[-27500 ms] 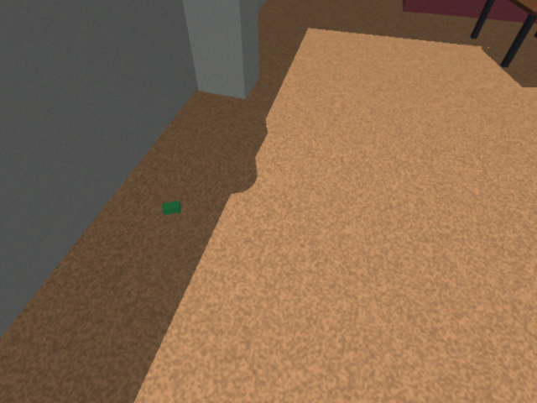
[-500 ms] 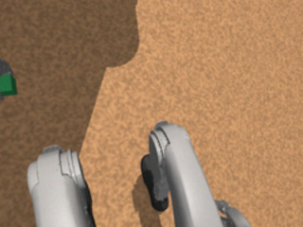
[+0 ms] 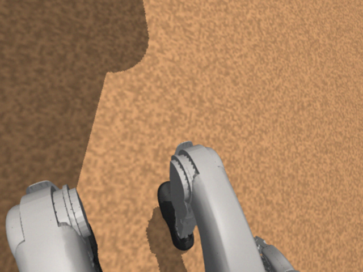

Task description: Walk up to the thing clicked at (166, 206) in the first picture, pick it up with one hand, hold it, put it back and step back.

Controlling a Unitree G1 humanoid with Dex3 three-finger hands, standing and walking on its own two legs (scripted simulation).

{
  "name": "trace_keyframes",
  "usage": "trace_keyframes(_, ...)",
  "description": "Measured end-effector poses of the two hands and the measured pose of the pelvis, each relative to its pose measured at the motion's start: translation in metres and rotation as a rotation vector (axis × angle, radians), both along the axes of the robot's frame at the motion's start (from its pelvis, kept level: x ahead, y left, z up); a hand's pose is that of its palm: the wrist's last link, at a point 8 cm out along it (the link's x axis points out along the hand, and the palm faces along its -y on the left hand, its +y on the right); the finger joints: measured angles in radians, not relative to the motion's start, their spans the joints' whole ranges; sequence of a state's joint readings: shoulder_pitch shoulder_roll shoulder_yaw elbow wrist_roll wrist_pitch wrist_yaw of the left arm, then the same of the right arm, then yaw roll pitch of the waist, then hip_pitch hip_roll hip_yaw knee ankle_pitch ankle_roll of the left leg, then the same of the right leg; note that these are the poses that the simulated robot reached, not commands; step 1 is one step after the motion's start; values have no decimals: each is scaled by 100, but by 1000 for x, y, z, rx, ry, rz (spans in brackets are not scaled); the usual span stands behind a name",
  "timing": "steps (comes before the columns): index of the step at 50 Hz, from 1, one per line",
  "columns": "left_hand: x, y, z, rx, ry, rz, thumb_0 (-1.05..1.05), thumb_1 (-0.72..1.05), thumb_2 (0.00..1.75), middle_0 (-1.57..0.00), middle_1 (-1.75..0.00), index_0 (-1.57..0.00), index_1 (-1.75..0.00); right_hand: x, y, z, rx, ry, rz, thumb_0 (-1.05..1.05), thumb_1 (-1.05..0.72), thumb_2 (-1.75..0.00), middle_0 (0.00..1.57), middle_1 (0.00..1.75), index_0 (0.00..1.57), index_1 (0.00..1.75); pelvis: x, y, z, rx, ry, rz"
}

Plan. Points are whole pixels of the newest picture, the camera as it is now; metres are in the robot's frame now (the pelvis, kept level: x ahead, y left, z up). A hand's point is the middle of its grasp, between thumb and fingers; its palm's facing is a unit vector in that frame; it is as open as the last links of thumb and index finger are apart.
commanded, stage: rest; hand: left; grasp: from above
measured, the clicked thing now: out of the picture +0.48 +0.33 -0.25
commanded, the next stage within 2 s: open in 1.00 s
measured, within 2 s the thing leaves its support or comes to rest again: rests again in 0.64 s
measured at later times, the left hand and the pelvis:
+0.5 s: hand out of the picture +0.47 +0.31 -0.24, palm faces -0.48 -0.08 -0.87, open 7.2 cm; pelvis +0.00 +0.00 -0.01, yaw -2 degrees
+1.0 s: hand out of the picture +0.46 +0.32 -0.26, palm faces -0.48 -0.10 -0.87, open 7.2 cm; pelvis -0.01 +0.00 -0.01, yaw -3 degrees
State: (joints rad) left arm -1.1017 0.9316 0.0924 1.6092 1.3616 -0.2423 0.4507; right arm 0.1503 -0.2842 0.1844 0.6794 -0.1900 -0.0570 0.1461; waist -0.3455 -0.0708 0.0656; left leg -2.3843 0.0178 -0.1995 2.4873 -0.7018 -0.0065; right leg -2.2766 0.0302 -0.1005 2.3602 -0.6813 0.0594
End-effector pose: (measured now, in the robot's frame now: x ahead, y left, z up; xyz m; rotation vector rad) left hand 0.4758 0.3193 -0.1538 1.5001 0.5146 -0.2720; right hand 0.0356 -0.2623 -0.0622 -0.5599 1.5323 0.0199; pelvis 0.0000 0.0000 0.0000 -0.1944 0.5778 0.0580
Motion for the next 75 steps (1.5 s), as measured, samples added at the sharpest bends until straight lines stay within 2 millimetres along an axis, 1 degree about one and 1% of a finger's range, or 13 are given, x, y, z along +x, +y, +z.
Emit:
trace_keyframes(8,1,-4,-17,-20,24,14,-2,45,6,-94,-18,-98,-14,-3,2,3,7,5,28,0,-90,-90,21,30,20,30,-1,0,-2,-10,-17,-7)
trace_keyframes(16,0,-6,-28,-33,6,1,-2,44,7,-95,-18,-98,-14,-3,-3,9,-19,19,66,0,-90,-90,21,30,20,30,-1,-1,-5,-18,-37,-16)
trace_keyframes(23,-1,-5,-33,-20,3,-2,-2,45,6,-94,-18,-98,-14,0,-4,11,-22,10,95,0,-90,-90,21,30,20,30,-2,1,-7,-27,-49,-21)
trace_keyframes(35,-1,-3,-41,-19,9,23,-2,45,6,-94,-18,-98,-15,4,6,10,10,-12,129,0,-90,-90,21,30,20,30,-3,3,-8,-37,-64,-26)
trace_keyframes(43,-2,-3,-46,-23,13,26,-2,44,6,-94,-18,-98,-15,-1,7,12,12,1,138,0,-90,-90,21,30,20,30,-4,3,-9,-42,-76,-29)
trace_keyframes(58,-4,0,-47,-23,7,23,-2,44,8,-94,-19,-97,-16,-9,9,15,17,17,157,0,-90,-90,21,30,20,30,-6,4,-10,-51,-94,-35)
trace_keyframes(64,-5,-1,-47,-22,6,12,-1,41,15,-86,-27,-89,-23,-9,13,14,27,12,164,0,-90,-90,21,30,20,30,-7,4,-11,-52,-100,-38)
trace_keyframes(75,-2,-3,-47,-24,-12,8,-1,18,39,-65,-46,-67,-43,-3,15,15,28,-11,183,0,-90,-90,21,30,20,30,-8,6,-11,-59,-100,-39)
